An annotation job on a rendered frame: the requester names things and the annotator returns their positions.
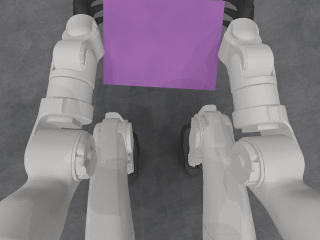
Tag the right robot upper arm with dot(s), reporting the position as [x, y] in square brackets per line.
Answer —
[272, 166]

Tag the carton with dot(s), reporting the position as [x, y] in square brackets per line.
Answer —
[162, 43]

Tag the robot left forearm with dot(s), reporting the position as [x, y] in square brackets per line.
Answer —
[68, 102]

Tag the robot left hand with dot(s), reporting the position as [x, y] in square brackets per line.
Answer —
[84, 7]

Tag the left robot upper arm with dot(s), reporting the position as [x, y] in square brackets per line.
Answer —
[57, 160]

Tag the left robot shin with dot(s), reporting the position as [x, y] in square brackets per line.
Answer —
[97, 129]

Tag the robot right forearm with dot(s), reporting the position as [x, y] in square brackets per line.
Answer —
[253, 82]

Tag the right robot foot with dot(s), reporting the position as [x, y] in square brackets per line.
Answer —
[191, 170]

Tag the robot right hand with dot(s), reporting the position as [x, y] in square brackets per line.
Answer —
[245, 9]

